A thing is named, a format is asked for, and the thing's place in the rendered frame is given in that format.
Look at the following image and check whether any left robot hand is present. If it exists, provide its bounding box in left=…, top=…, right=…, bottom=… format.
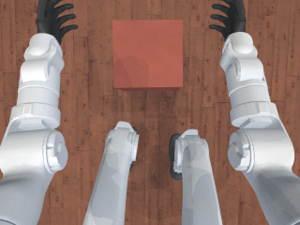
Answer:
left=36, top=0, right=79, bottom=45

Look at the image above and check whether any robot right foot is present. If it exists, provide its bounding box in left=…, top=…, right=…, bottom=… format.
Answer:
left=169, top=133, right=183, bottom=180

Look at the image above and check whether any robot right upper arm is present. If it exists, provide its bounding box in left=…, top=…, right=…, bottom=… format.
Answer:
left=227, top=127, right=300, bottom=225

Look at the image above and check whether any robot left forearm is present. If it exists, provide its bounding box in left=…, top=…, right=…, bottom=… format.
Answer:
left=0, top=33, right=65, bottom=172

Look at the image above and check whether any robot left upper arm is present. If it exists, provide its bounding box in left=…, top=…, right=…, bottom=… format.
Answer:
left=0, top=128, right=68, bottom=225

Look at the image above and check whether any robot right forearm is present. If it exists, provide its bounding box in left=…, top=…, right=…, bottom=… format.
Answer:
left=219, top=32, right=294, bottom=165

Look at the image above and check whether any carton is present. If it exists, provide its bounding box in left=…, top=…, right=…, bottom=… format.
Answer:
left=112, top=20, right=183, bottom=92

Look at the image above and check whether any left robot shin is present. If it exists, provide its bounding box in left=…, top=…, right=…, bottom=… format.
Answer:
left=105, top=121, right=134, bottom=163

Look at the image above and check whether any right robot hand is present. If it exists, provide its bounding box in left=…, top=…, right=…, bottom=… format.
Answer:
left=209, top=0, right=247, bottom=42

